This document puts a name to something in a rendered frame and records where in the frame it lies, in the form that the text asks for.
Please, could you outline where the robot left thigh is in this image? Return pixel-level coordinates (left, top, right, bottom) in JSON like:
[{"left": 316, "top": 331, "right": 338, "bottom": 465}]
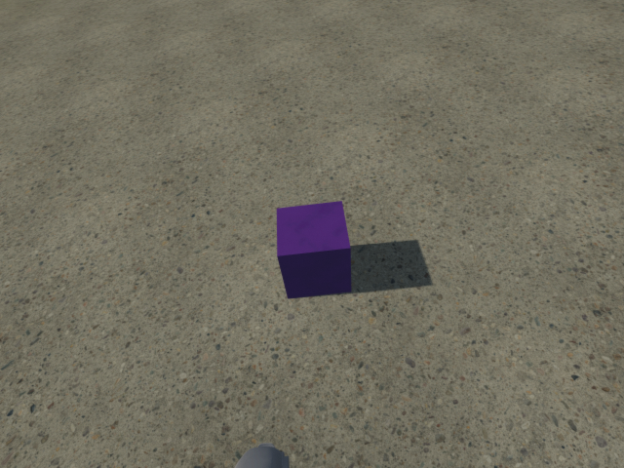
[{"left": 235, "top": 447, "right": 290, "bottom": 468}]

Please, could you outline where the carton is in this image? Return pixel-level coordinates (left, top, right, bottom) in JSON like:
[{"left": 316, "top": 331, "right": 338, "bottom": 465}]
[{"left": 277, "top": 201, "right": 351, "bottom": 298}]

